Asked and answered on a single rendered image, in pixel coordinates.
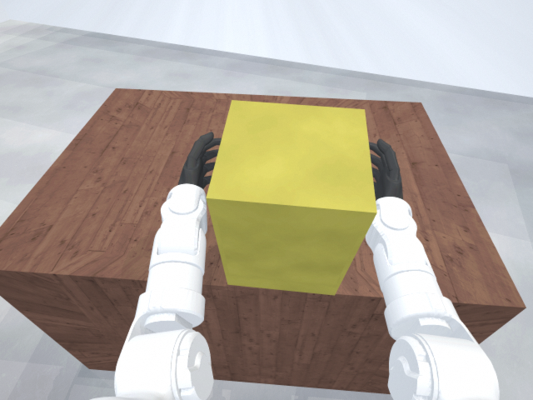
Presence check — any right robot forearm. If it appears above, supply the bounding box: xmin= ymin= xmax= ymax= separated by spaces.
xmin=366 ymin=197 xmax=500 ymax=398

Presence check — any right robot hand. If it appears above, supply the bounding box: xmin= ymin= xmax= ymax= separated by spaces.
xmin=369 ymin=139 xmax=403 ymax=200

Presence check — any left robot hand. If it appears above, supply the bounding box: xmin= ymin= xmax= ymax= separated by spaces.
xmin=178 ymin=132 xmax=222 ymax=189

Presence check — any left robot upper arm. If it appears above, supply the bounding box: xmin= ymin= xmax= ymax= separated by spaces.
xmin=90 ymin=328 xmax=214 ymax=400

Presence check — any carton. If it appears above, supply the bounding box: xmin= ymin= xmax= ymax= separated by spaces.
xmin=206 ymin=100 xmax=377 ymax=296

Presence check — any pedestal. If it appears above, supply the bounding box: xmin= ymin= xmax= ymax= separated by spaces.
xmin=0 ymin=88 xmax=526 ymax=394

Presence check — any right robot upper arm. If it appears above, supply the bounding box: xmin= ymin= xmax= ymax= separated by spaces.
xmin=388 ymin=332 xmax=499 ymax=400

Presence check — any left robot forearm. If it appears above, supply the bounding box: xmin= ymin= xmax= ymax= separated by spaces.
xmin=114 ymin=184 xmax=207 ymax=394

